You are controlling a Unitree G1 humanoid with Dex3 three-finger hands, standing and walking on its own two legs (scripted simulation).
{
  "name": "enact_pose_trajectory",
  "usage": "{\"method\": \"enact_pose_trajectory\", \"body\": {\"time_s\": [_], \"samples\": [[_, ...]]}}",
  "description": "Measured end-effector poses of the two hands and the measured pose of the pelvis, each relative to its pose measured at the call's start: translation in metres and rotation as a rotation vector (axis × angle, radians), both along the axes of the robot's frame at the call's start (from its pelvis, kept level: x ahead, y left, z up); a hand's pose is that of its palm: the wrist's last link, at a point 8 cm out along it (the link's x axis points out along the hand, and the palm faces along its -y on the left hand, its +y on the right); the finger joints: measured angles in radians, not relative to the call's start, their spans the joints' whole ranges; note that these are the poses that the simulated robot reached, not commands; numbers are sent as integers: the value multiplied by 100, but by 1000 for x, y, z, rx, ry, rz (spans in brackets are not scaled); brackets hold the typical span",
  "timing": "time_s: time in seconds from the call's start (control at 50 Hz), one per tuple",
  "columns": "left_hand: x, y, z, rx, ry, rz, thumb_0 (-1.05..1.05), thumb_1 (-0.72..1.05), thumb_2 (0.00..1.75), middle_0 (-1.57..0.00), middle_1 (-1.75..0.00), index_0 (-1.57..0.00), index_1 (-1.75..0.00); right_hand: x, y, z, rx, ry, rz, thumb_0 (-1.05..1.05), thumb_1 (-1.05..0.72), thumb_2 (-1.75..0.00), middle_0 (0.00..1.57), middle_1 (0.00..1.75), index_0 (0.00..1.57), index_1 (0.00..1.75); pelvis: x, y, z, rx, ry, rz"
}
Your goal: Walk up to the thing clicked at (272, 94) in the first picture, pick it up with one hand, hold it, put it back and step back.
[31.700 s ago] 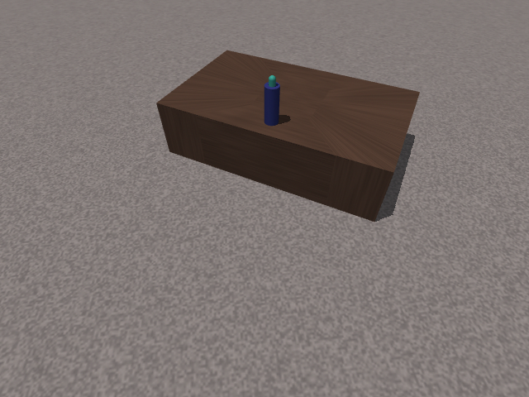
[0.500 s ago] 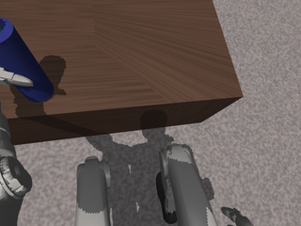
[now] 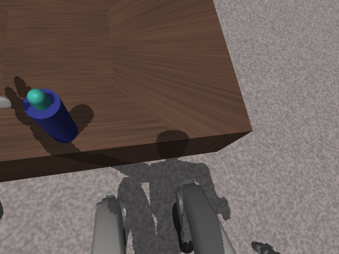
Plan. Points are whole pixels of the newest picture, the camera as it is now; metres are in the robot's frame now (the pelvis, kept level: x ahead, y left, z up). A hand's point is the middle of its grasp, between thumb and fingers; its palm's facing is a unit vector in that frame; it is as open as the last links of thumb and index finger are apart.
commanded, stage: home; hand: left
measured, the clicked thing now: (52, 116) +0.48 +0.23 -0.12
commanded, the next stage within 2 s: none
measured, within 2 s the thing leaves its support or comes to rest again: neither
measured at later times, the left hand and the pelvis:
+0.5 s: hand out of the picture +0.36 +0.25 +0.06, palm faces +0.22 -0.91 -0.35, open 17.4 cm; pelvis +0.06 +0.00 +0.14, yaw +2 degrees
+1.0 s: hand (36, 242) +0.22 +0.17 +0.10, palm faces +0.20 -0.94 -0.27, open 17.3 cm; pelvis +0.07 -0.02 +0.16, yaw +4 degrees
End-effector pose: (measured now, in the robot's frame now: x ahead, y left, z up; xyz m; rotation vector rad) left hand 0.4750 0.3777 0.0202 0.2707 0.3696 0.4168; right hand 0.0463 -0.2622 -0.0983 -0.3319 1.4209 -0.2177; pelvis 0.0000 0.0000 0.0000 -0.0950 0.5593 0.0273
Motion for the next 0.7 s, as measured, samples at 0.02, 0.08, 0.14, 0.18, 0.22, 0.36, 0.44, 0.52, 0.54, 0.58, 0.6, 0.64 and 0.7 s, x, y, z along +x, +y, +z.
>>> {"method": "enact_pose_trajectory", "body": {"time_s": [0.02,0.08,0.14,0.18,0.22,0.36,0.44,0.52,0.54,0.58,0.6,0.64,0.7], "samples": [[-1,3,8,6,7,19,-2,-51,6,-6,-5,-6,-4,0,2,8,2,0,-4,1,-88,-90,20,30,21,30,3,0,7,0,-7,1],[-6,9,30,25,41,56,-2,-51,6,-6,-5,-6,-5,2,5,29,10,-7,-9,1,-89,-90,20,30,21,30,11,1,29,1,-31,4],[-15,7,42,40,100,52,-1,-52,6,-6,-5,-6,-5,5,6,48,23,-19,-12,1,-89,-90,20,30,21,30,18,2,48,2,-57,6],[-24,0,44,43,147,35,-1,-53,6,-6,-5,-6,-5,9,6,59,30,-31,-16,1,-89,-90,20,30,21,30,22,3,60,5,-78,6],[-36,-10,43,38,194,10,-1,-54,5,-5,-5,-6,-5,15,6,70,35,-50,-22,1,-89,-90,20,30,21,30,26,4,72,9,-99,6],[-90,-56,42,-37,270,-40,-1,-54,5,-6,-6,-6,-5,52,5,109,21,-171,-37,1,-90,-90,20,30,21,30,42,3,110,27,-186,5],[-120,-75,55,-60,268,-37,-1,-54,5,-6,-6,-6,-5,83,7,130,11,-275,-17,1,-90,-90,20,30,21,30,51,-1,127,37,-240,10],[-147,-90,69,-67,276,-39,-1,-54,5,-6,-6,-6,-5,116,11,147,19,-385,11,1,-90,-90,20,30,21,30,58,-3,139,46,-291,16],[-154,-93,72,-68,281,-41,-1,-54,5,-6,-6,-6,-5,124,12,150,24,-411,19,1,-90,-90,20,30,21,30,59,-4,142,48,-302,17],[-168,-101,78,-74,293,-48,-1,-54,5,-6,-6,-6,-5,139,14,156,36,-461,32,1,-90,-90,20,30,21,30,63,-5,147,53,-321,18],[-175,-106,80,-78,299,-52,-1,-54,5,-6,-6,-6,-5,146,16,159,44,-484,38,1,-90,-90,20,30,21,30,64,-6,149,55,-330,18],[-189,-116,85,-89,311,-62,-1,-53,5,-6,-6,-6,-5,160,18,165,59,-528,48,1,-90,-90,20,30,21,30,67,-7,152,60,-348,19],[-213,-132,91,-115,327,-74,-1,-53,6,-6,-6,-6,-6,179,22,172,80,-587,62,1,-90,-90,20,30,21,30,71,-9,156,68,-372,19]]}}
